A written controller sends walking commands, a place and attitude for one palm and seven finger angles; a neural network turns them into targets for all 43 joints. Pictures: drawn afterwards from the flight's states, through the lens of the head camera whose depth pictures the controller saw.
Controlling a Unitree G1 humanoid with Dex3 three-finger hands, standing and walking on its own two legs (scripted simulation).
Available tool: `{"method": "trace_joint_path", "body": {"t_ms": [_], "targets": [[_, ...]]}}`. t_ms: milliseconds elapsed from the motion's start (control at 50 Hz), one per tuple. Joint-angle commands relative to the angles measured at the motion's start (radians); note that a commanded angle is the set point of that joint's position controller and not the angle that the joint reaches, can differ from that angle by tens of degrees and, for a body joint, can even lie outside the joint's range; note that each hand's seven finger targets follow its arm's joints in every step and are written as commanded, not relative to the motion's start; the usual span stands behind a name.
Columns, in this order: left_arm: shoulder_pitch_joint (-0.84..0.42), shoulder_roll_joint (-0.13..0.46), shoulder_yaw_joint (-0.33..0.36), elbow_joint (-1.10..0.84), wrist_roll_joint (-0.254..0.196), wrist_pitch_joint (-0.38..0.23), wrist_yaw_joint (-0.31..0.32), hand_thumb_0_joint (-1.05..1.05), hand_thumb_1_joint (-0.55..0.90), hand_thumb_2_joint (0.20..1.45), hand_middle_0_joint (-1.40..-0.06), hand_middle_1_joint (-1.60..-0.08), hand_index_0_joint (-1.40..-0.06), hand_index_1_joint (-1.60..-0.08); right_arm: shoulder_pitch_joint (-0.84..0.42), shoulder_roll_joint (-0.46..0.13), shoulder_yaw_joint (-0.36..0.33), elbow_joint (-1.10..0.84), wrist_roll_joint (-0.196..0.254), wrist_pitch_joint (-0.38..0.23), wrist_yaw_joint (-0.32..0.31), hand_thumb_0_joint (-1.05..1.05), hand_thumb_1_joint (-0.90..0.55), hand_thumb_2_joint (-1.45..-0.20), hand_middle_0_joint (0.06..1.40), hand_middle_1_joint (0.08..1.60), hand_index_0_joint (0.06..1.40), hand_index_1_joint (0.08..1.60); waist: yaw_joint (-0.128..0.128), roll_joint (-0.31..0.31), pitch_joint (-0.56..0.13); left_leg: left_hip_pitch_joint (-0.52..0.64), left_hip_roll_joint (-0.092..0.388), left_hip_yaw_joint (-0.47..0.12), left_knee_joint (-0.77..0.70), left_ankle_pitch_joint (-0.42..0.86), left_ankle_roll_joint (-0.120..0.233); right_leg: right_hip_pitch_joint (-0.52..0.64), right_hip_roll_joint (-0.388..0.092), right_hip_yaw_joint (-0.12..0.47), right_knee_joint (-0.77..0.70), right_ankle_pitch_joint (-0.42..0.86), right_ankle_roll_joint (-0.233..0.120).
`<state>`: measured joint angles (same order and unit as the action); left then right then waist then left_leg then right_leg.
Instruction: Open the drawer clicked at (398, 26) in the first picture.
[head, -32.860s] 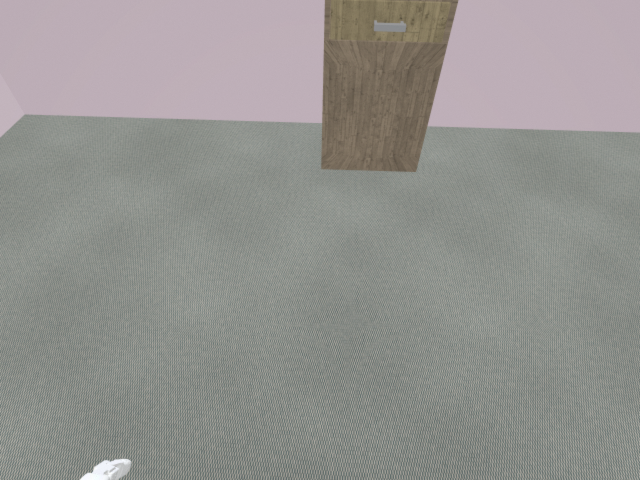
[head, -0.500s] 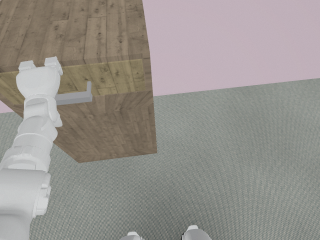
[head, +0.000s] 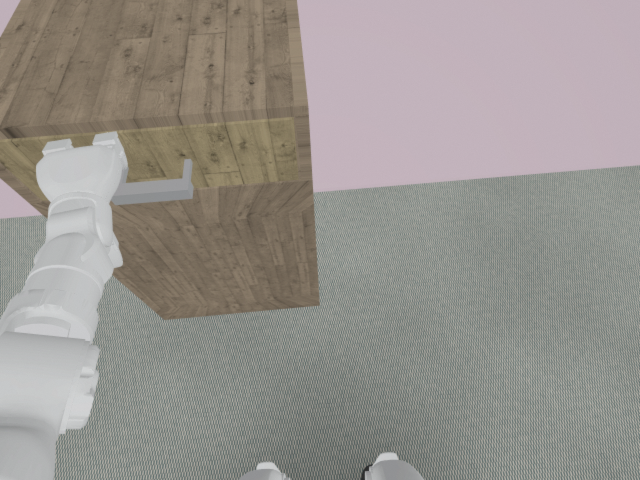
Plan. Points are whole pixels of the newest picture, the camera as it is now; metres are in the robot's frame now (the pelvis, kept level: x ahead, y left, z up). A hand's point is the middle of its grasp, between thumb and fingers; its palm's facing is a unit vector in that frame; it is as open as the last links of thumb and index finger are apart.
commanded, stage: lower the fingers behind the handle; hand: left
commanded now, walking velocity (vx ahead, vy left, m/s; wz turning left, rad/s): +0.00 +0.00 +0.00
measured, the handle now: (153, 180) +0.55 +0.25 -0.02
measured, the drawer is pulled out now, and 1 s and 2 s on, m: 0.00 0.00 0.00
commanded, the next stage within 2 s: close the thumb around the handle in 1.70 s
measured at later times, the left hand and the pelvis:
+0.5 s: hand (134, 210) +0.47 +0.26 +0.01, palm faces -0.12 -0.01 -0.99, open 14.0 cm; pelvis +0.01 +0.00 +0.00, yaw +0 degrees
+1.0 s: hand (152, 212) +0.48 +0.24 -0.01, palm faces -0.06 +0.01 -1.00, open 13.8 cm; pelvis +0.00 +0.01 -0.02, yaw -1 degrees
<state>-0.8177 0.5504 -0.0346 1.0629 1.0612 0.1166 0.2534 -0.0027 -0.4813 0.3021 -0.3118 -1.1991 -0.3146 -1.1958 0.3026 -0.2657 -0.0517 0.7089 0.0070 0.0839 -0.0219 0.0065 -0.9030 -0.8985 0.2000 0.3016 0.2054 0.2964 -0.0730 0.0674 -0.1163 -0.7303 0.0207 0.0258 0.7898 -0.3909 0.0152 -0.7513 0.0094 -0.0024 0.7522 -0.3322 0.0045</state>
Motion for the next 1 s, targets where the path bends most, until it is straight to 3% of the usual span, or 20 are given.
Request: {"method": "trace_joint_path", "body": {"t_ms": [0,40,120,180,220,280,320,360,420,440,460,540,560,660,680,760,840,860,920,980], "targets": [[-0.485,0.099,-0.072,-0.342,-0.058,-0.137,-0.119,0.0,-0.5,0.3,-0.3,-1.2,-0.3,-1.2,0.125,-0.159,-0.059,-0.067,-0.006,-0.03,-0.064,0.0,-0.9,-0.9,0.2,0.3,0.2,0.3,-0.104,-0.104,-0.445,0.307,-0.04,-0.009,-0.069,0.359,0.043,0.318,0.036,-0.006,-0.118,0.382,-0.001],[-0.504,0.093,-0.072,-0.396,-0.048,-0.222,-0.127,0.0,-0.5,0.3,-0.3,-1.2,-0.3,-1.2,0.135,-0.146,-0.057,-0.047,-0.01,-0.045,-0.078,0.0,-0.9,-0.9,0.2,0.3,0.2,0.3,-0.098,-0.025,-0.389,0.345,-0.037,-0.023,-0.07,0.375,0.04,0.235,0.036,-0.013,-0.117,0.327,-0.012],[-0.438,0.252,0.104,-0.346,0.009,-0.319,-0.028,0.0,-0.5,0.3,-0.3,-1.2,-0.3,-1.2,0.161,-0.139,-0.051,-0.026,-0.02,-0.041,-0.067,0.0,-0.9,-0.9,0.2,0.3,0.2,0.3,-0.034,0.053,-0.329,0.264,-0.041,-0.034,-0.041,0.391,0.017,0.15,0.045,-0.024,-0.061,0.276,-0.04],[-0.305,0.268,0.172,-0.229,0.04,-0.265,0.093,0.0,-0.5,0.3,-0.3,-1.2,-0.3,-1.2,0.145,-0.133,-0.042,-0.038,-0.032,-0.039,-0.024,0.0,-0.9,-0.9,0.2,0.3,0.2,0.3,0.02,0.062,-0.336,0.156,-0.042,-0.021,-0.019,0.409,0.005,0.143,0.045,-0.042,0.002,0.28,-0.048],[-0.247,0.335,0.235,-0.203,0.057,-0.189,0.158,0.0,-0.5,0.3,-0.3,-1.2,-0.3,-1.2,0.135,-0.141,-0.041,-0.054,-0.04,-0.029,-0.001,0.0,-0.9,-0.9,0.2,0.3,0.2,0.3,0.061,0.035,-0.421,0.123,-0.047,-0.002,-0.013,0.441,0.003,0.219,0.048,-0.04,0.03,0.335,-0.045],[-0.265,0.244,0.142,-0.169,0.087,-0.071,0.199,0.0,-0.5,0.3,-0.3,-1.2,-0.3,-1.2,0.142,-0.145,-0.051,-0.069,-0.032,-0.025,0.021,0.0,-0.9,-0.9,0.2,0.3,0.2,0.3,0.032,0.016,-0.482,0.145,-0.039,0.021,-0.007,0.459,0.002,0.245,0.05,-0.038,0.023,0.389,-0.036],[-0.355,0.199,0.089,-0.167,0.075,-0.026,0.178,0.0,-0.5,0.3,-0.3,-1.2,-0.3,-1.2,0.161,-0.155,-0.06,-0.066,-0.023,-0.026,0.02,0.0,-0.9,-0.9,0.2,0.3,0.2,0.3,-0.019,-0.037,-0.518,0.172,-0.032,0.017,-0.009,0.451,0.011,0.27,0.052,-0.032,-0.001,0.405,-0.027],[-0.423,0.235,0.093,-0.204,0.048,-0.027,0.128,0.0,-0.5,0.3,-0.3,-1.2,-0.3,-1.2,0.172,-0.164,-0.067,-0.057,-0.014,-0.027,0.002,0.0,-0.9,-0.9,0.2,0.3,0.2,0.3,-0.05,-0.081,-0.553,0.21,-0.028,0.012,-0.018,0.43,0.023,0.308,0.049,-0.014,-0.029,0.422,-0.014],[-0.54,0.185,0.039,-0.364,0.002,-0.126,0.05,0.0,-0.5,0.3,-0.3,-1.2,-0.3,-1.2,0.177,-0.153,-0.076,-0.051,-0.019,-0.043,-0.033,0.0,-0.9,-0.9,0.2,0.3,0.2,0.3,-0.09,-0.038,-0.607,0.318,-0.026,-0.012,-0.015,0.476,0.031,0.299,0.043,-0.003,-0.046,0.442,-0.011],[-0.508,0.148,0.015,-0.36,0.001,-0.161,0.033,0.0,-0.5,0.3,-0.3,-1.2,-0.3,-1.2,0.18,-0.147,-0.078,-0.041,-0.022,-0.051,-0.043,0.0,-0.9,-0.9,0.2,0.3,0.2,0.3,-0.09,-0.008,-0.575,0.34,-0.025,-0.015,-0.012,0.479,0.032,0.255,0.043,-0.006,-0.052,0.41,-0.01],[-0.479,0.179,0.044,-0.346,0.005,-0.191,0.026,0.0,-0.5,0.3,-0.3,-1.2,-0.3,-1.2,0.187,-0.152,-0.078,-0.025,-0.024,-0.053,-0.05,0.0,-0.9,-0.9,0.2,0.3,0.2,0.3,-0.086,-0.004,-0.528,0.342,-0.021,-0.023,-0.009,0.473,0.029,0.209,0.046,-0.012,-0.048,0.382,-0.014],[-0.342,0.127,0.021,-0.172,0.05,-0.225,0.037,0.0,-0.5,0.3,-0.3,-1.2,-0.3,-1.2,0.186,-0.139,-0.059,-0.004,-0.028,-0.048,-0.04,0.0,-0.9,-0.9,0.2,0.3,0.2,0.3,-0.063,0.022,-0.337,0.221,-0.025,-0.022,-0.001,0.407,0.019,0.087,0.049,-0.033,-0.032,0.28,-0.031],[-0.314,0.175,0.066,-0.157,0.048,-0.221,0.049,0.0,-0.5,0.3,-0.3,-1.2,-0.3,-1.2,0.187,-0.148,-0.058,-0.003,-0.024,-0.041,-0.031,0.0,-0.9,-0.9,0.2,0.3,0.2,0.3,-0.043,0.025,-0.32,0.191,-0.025,-0.025,0.0,0.389,0.014,0.08,0.051,-0.034,-0.019,0.268,-0.039],[-0.281,0.188,0.098,-0.151,0.061,-0.182,0.11,0.0,-0.5,0.3,-0.3,-1.2,-0.3,-1.2,0.185,-0.145,-0.059,-0.044,-0.029,-0.033,-0.003,0.0,-0.9,-0.9,0.2,0.3,0.2,0.3,-0.011,0.028,-0.411,0.153,-0.027,-0.011,0.024,0.437,0.01,0.119,0.053,-0.036,0.03,0.322,-0.042],[-0.312,0.157,0.071,-0.172,0.069,-0.179,0.122,0.0,-0.5,0.3,-0.3,-1.2,-0.3,-1.2,0.182,-0.142,-0.061,-0.049,-0.033,-0.037,-0.001,0.0,-0.9,-0.9,0.2,0.3,0.2,0.3,-0.027,0.028,-0.435,0.165,-0.025,-0.009,0.035,0.458,0.012,0.115,0.053,-0.038,0.034,0.336,-0.037],[-0.4,0.218,0.13,-0.275,0.067,-0.193,0.163,0.0,-0.5,0.3,-0.3,-1.2,-0.3,-1.2,0.187,-0.15,-0.073,-0.038,-0.04,-0.043,0.0,0.0,-0.9,-0.9,0.2,0.3,0.2,0.3,-0.035,0.036,-0.551,0.209,-0.019,-0.023,0.066,0.486,0.013,0.127,0.053,-0.027,0.059,0.358,-0.031],[-0.376,0.167,0.08,-0.185,0.074,-0.141,0.175,0.0,-0.5,0.3,-0.3,-1.2,-0.3,-1.2,0.19,-0.152,-0.068,-0.016,-0.042,-0.044,0.004,0.0,-0.9,-0.9,0.2,0.3,0.2,0.3,-0.049,0.042,-0.505,0.186,-0.018,-0.022,0.065,0.465,0.012,0.09,0.052,-0.036,0.055,0.329,-0.029],[-0.365,0.202,0.109,-0.18,0.066,-0.131,0.171,0.0,-0.5,0.3,-0.3,-1.2,-0.3,-1.2,0.192,-0.159,-0.069,-0.007,-0.038,-0.039,0.007,0.0,-0.9,-0.9,0.2,0.3,0.2,0.3,-0.042,0.034,-0.502,0.187,-0.017,-0.024,0.063,0.458,0.009,0.094,0.053,-0.034,0.055,0.328,-0.031],[-0.377,0.182,0.083,-0.163,0.054,-0.119,0.15,0.0,-0.5,0.3,-0.3,-1.2,-0.3,-1.2,0.19,-0.156,-0.063,-0.012,-0.037,-0.036,0.004,0.0,-0.9,-0.9,0.2,0.3,0.2,0.3,-0.053,0.024,-0.5,0.163,-0.023,-0.02,0.059,0.432,0.014,0.115,0.052,-0.03,0.046,0.333,-0.03],[-0.356,0.207,0.08,-0.095,0.054,-0.119,0.126,0.0,-0.5,0.3,-0.3,-1.2,-0.3,-1.2,0.188,-0.16,-0.053,-0.009,-0.036,-0.036,-0.006,0.0,-0.9,-0.9,0.2,0.3,0.2,0.3,-0.063,-0.027,-0.43,0.089,-0.028,-0.014,0.057,0.341,0.023,0.111,0.049,-0.024,0.037,0.294,-0.023]]}}
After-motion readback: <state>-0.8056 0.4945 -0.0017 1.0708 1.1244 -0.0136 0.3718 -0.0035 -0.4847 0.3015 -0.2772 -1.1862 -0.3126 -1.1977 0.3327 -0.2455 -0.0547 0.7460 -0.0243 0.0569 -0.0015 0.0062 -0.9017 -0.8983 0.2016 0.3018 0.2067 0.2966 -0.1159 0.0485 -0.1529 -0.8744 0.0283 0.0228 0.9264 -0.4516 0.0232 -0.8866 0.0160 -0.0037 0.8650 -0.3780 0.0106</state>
